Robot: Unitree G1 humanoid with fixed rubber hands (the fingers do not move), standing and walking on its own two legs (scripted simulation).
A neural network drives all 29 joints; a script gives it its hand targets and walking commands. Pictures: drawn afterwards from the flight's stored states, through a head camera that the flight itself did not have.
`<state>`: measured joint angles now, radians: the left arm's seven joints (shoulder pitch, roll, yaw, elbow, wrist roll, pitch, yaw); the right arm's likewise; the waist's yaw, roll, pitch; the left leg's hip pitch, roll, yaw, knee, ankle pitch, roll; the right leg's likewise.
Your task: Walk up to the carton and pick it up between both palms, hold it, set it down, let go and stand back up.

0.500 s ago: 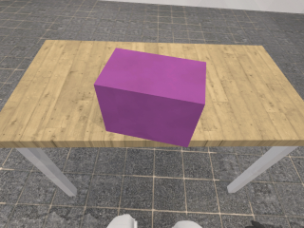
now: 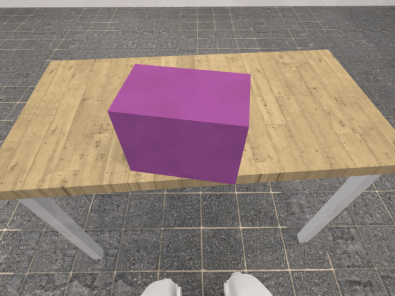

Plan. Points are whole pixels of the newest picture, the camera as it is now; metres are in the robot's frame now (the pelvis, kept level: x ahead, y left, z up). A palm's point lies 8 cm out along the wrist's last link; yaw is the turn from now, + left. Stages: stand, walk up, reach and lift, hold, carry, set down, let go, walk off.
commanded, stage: walk up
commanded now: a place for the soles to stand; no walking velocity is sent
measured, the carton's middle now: (186, 125) +0.46 +0.03 +0.08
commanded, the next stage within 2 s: reach and lift in 2.00 s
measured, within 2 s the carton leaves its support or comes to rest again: neither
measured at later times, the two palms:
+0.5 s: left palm out of the picture +0.05 +0.28 -0.12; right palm out of the picture +0.05 -0.32 -0.12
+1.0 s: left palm out of the picture +0.05 +0.27 -0.12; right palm out of the picture +0.06 -0.33 -0.12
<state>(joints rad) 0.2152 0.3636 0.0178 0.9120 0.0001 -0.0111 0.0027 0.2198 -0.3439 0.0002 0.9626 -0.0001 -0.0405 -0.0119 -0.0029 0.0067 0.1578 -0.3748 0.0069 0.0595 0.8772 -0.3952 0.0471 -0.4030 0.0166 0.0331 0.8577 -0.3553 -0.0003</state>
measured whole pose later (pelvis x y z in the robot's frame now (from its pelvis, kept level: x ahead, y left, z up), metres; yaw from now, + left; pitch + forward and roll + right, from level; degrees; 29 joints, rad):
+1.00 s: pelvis +0.00 -0.03 +0.00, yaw +2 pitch -6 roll +0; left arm 0.20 0.36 0.03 0.99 0.00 0.00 -0.01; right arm 0.21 -0.34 0.00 1.01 0.00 -0.02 -0.01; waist 0.00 -0.02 0.16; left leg -0.37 0.01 0.01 0.87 -0.40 0.01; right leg -0.40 0.02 -0.02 0.87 -0.37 -0.04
